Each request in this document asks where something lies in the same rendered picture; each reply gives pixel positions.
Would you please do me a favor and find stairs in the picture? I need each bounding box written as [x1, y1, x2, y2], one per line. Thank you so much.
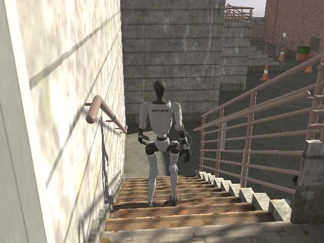
[104, 175, 275, 231]

